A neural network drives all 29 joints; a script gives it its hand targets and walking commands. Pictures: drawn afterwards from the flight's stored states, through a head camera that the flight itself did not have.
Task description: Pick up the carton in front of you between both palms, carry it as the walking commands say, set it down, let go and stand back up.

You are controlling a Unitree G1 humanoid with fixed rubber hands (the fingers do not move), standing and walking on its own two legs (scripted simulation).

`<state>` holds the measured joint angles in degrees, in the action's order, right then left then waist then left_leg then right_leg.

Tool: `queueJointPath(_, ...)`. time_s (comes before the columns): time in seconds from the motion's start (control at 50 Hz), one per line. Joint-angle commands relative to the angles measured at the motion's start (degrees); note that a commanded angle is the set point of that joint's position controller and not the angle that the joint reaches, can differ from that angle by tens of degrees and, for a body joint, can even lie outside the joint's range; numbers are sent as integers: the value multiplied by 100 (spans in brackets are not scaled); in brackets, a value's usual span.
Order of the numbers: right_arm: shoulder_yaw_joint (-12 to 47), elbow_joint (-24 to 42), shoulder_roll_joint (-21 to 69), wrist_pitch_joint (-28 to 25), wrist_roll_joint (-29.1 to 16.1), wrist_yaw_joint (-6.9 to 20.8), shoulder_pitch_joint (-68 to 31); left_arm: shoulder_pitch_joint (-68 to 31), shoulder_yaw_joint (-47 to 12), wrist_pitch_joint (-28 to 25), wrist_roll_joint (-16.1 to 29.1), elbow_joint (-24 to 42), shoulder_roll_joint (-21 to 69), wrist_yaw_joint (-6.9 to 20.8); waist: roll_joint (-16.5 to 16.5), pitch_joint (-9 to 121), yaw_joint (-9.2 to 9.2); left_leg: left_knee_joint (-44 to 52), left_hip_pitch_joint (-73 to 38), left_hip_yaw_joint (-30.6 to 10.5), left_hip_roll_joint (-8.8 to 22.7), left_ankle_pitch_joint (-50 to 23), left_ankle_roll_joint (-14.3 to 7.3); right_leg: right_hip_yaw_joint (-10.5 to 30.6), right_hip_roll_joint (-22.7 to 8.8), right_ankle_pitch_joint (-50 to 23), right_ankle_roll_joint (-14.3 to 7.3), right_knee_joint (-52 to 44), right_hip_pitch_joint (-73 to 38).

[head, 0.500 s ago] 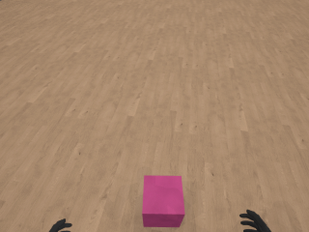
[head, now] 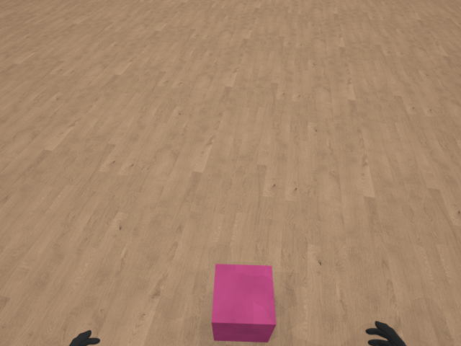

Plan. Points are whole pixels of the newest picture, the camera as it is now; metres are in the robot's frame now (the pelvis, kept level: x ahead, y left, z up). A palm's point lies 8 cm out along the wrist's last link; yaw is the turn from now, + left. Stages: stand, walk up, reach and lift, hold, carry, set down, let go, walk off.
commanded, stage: stand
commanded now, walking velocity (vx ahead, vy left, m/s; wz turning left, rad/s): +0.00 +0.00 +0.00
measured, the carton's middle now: (242, 304) +0.42 -0.05 -0.65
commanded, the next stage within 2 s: none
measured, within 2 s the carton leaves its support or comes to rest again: neither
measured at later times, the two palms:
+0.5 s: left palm out of the picture +0.08 +0.30 -0.09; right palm out of the picture +0.08 -0.30 -0.09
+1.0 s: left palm out of the picture +0.06 +0.32 -0.10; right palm out of the picture +0.07 -0.30 -0.09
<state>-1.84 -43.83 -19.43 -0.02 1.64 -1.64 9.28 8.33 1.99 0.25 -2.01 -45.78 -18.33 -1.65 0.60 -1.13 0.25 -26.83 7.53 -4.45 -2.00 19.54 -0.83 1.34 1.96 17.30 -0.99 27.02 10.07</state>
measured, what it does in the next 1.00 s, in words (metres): stands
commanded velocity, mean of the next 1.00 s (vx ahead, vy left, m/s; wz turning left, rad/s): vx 0.00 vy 0.00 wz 0.00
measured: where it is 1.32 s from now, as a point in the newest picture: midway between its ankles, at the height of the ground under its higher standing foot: outside the picture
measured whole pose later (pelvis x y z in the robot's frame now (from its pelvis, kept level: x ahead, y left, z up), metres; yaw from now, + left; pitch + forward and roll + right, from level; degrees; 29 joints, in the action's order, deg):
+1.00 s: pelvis -0.03 +0.01 +0.01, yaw +0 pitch -2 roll +0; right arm -0.4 -55.2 -22.0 -0.6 0.5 -1.3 8.2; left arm 7.0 1.0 -1.0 -0.7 -57.7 -22.4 -0.9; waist -0.6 -2.0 0.3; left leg -20.6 4.3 -4.2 -2.0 13.9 -1.1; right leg 1.7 1.3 11.2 -0.3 19.7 6.1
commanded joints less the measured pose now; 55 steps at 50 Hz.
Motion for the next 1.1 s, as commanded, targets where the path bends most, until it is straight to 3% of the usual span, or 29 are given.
queueJointPath(0.0, -207, 97, -976, -67, -9, -41, 56, 158, 190, -140, 1, 67, -1000, -47, 179, 538, -21, 186, -77, -298, 598, -3048, 70, 526, -683, -3181, -94, -108, -701)
queueJointPath(0.02, -253, 72, -984, -26, -21, -51, 51, 22, 207, -139, -17, 195, -1008, -13, -197, 855, 53, 161, 73, -307, 564, -2946, 87, 423, -712, -3095, -81, -44, -887)
queueJointPath(0.08, -157, 3, -937, -38, -25, -37, 2, 133, 260, -130, 6, 10, -1104, -37, -279, 507, -65, 201, -28, -322, 537, -2620, 12, 670, -695, -2992, -95, -325, -571)
queueJointPath(0.18, -119, -171, -904, -103, 13, -17, -50, -53, 215, -150, 88, -158, -1044, -13, 269, 383, 39, 365, 27, -521, 700, -2229, -72, 681, -738, -2032, -133, -440, -477)
queueJointPath(0.2, -177, 11, -987, -111, 10, -1, -294, -199, 255, -115, 94, -128, -1082, 6, -187, 267, -19, 419, 155, -478, 665, -1942, -30, 486, -631, -1778, -76, -441, -374)
queueJointPath(0.26, -143, -266, -1085, -138, -19, -25, 126, -52, 195, -146, 77, -287, -1104, 55, 116, 275, 37, 550, 146, -379, 661, -2326, 59, 542, -707, -1999, -108, -414, -675)
queueJointPath(0.32, -94, -285, -899, -132, -16, -12, -45, -179, 227, -130, 65, -349, -1250, 12, -27, 0, -84, 702, 66, -603, 701, -1792, -101, 754, -785, -1793, -181, -575, -379)
queueJointPath(0.36, -121, -401, -1180, -79, -18, -12, -48, -84, 235, -130, 34, -353, -1123, 35, 355, 121, -4, 846, 254, -529, 652, -1313, 7, 561, -642, -1393, -99, -636, -522)
queueJointPath(0.38, -138, -441, -1210, -109, 4, -16, 27, -279, 108, -113, 69, -397, -1034, 82, 258, -21, -118, 816, 439, -535, 657, -1425, 9, 628, -722, -1413, -75, -588, -484)
queueJointPath(0.42, -135, -414, -1175, -119, -31, 7, -159, -83, 173, -110, 77, -473, -1137, 68, -358, -42, 8, 789, 24, -528, 688, -1216, 27, 646, -658, -982, -39, -863, -201)
queueJointPath(0.44, -97, -426, -1177, -139, -53, -24, -157, -261, 124, -133, 114, -362, -890, 84, -28, -108, -2, 800, 361, -554, 635, -1374, -4, 765, -702, -1295, -55, -820, -345)
queueJointPath(0.48, -74, -498, -1079, -148, -37, 1, -249, -127, 158, -201, 77, -479, -1068, 54, -59, 332, 70, 727, 65, -628, 679, -1782, -11, 695, -755, -1754, -99, -714, -655)
queueJointPath(0.5, -42, -419, -1056, -148, -66, 6, -176, -266, 131, -174, 77, -611, -1227, 42, -177, 303, -88, 760, -10, -566, 708, -1991, -21, 727, -816, -1816, -61, -610, -564)
queueJointPath(0.56, 9, -564, -908, -145, -96, -22, -268, -207, 156, -170, 127, -614, -1157, 52, -34, 432, 75, 733, 53, -492, 687, -1605, 12, 710, -778, -1664, -30, -745, -685)
queueJointPath(0.58, -71, -665, -1103, -143, -60, -13, -35, -238, 99, -141, 102, -604, -1121, 70, -378, 237, 46, 884, 112, -571, 680, -1534, -19, 589, -749, -1444, -55, -710, -690)
queueJointPath(0.64, -61, -651, -1132, -134, -6, -7, -265, -292, 80, -174, 121, -628, -1064, 63, -258, 235, -41, 809, -113, -520, 704, -1609, -3, 713, -749, -1622, -32, -851, -392)
queueJointPath(0.66, -52, -758, -1189, -117, -50, 11, -329, -390, 71, -119, 83, -733, -1142, 43, 131, 299, -88, 682, -151, -441, 639, -1739, 26, 666, -786, -1753, -17, -924, -408)
queueJointPath(0.7, -26, -833, -1168, -129, -60, -12, -100, -153, 126, -139, 141, -793, -1296, 32, 73, 323, 92, 802, -73, -557, 692, -1592, 3, 744, -837, -1530, -113, -860, -621)
queueJointPath(0.72, -56, -838, -1237, -90, -90, 17, -74, -231, 75, -156, 98, -840, -1320, 35, 355, -151, -53, 1053, 263, -631, 690, -1375, -57, 665, -746, -1303, -17, -837, -477)
queueJointPath(0.76, -51, -827, -1140, -82, -27, 12, -300, -362, 102, -195, 53, -826, -1333, 25, -183, -82, -4, 1018, 83, -632, 731, -1596, -30, 621, -704, -1342, 11, -921, -495)
queueJointPath(0.78, -35, -769, -1206, -123, -76, 17, -245, -229, 105, -161, 69, -823, -1305, 44, 113, 205, 87, 784, -100, -543, 736, -1855, -52, 732, -799, -1777, -60, -932, -656)
queueJointPath(0.8, -79, -791, -1303, -140, -39, 10, -266, -193, 72, -161, 53, -813, -1255, 60, 80, 189, -51, 818, -88, -578, 691, -2057, -9, 657, -764, -1987, -33, -822, -592)
queueJointPath(0.82, -36, -822, -1151, -132, -137, 25, -218, -329, 118, -176, 105, -868, -1415, 67, -423, 62, 2, 876, -123, -593, 791, -2121, -24, 569, -769, -1858, -18, -859, -464)
queueJointPath(0.84, -73, -868, -1250, -144, -129, 15, -118, -173, 97, -210, 140, -899, -1214, 83, -85, 325, 15, 782, -222, -554, 757, -2021, -78, 685, -819, -1937, -56, -895, -734)
queueJointPath(0.94, -62, -890, -1284, -126, -134, -4, -278, -450, -5, -147, 87, -943, -1177, 72, 146, 199, -93, 860, -40, -514, 692, -1960, 27, 576, -763, -1823, -63, -914, -691)
queueJointPath(0.96, -41, -941, -1293, -144, -107, 13, -299, -326, 54, -143, 174, -977, -1248, 62, 446, 299, 72, 946, -19, -583, 718, -2075, -6, 704, -834, -1725, -66, -865, -846)
queueJointPath(0.98, 35, -933, -1218, -137, -83, 32, -334, -407, 94, -146, 90, -1056, -1357, 70, 108, 264, -39, 831, -151, -520, 762, -2013, -7, 606, -799, -1844, -57, -901, -635)
queueJointPath(1.04, -102, -896, -1241, -146, -52, 30, -430, -375, 46, -188, 88, -919, -1326, 45, 193, 261, 29, 989, -94, -664, 738, -1871, -41, 597, -777, -1543, -125, -852, -672)
queueJointPath(1.08, -50, -996, -1267, -83, -88, 47, -310, -403, -32, -177, 136, -1070, -1201, 93, -149, 25, -99, 998, -38, -600, 726, -1766, 19, 480, -709, -1338, 67, -1050, -468)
